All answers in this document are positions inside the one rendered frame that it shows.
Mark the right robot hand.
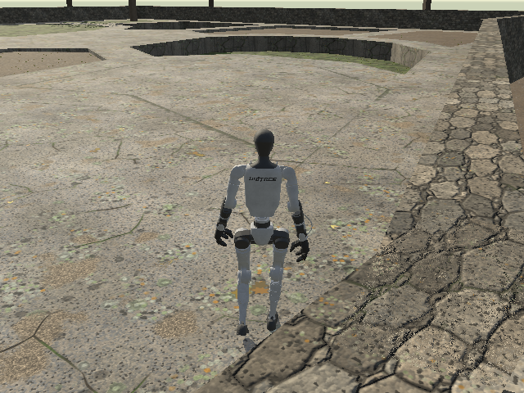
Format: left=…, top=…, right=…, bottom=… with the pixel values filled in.
left=290, top=239, right=309, bottom=262

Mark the robot left forearm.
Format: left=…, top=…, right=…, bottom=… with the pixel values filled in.
left=216, top=197, right=232, bottom=231

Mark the left robot hand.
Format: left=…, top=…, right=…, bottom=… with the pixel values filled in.
left=215, top=228, right=233, bottom=246

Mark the right robot upper arm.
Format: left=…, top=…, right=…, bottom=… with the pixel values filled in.
left=280, top=165, right=300, bottom=212

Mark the right robot thigh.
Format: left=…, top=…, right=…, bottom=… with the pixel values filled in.
left=269, top=228, right=290, bottom=282

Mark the robot torso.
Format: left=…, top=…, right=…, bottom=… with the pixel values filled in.
left=244, top=162, right=282, bottom=246

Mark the robot right forearm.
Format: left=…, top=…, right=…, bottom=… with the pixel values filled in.
left=291, top=200, right=308, bottom=242

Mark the left robot upper arm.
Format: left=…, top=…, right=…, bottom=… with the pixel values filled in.
left=224, top=165, right=246, bottom=209

